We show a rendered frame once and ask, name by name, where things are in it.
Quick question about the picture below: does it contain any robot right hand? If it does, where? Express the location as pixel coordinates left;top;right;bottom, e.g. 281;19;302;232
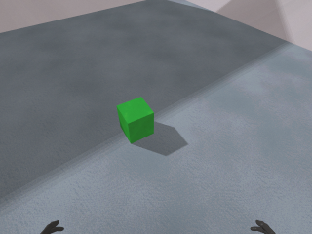
250;220;276;234

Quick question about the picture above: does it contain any carton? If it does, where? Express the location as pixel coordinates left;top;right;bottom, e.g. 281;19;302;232
116;97;154;144

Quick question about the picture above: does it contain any robot left hand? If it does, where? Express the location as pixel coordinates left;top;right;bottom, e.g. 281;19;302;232
40;220;64;234

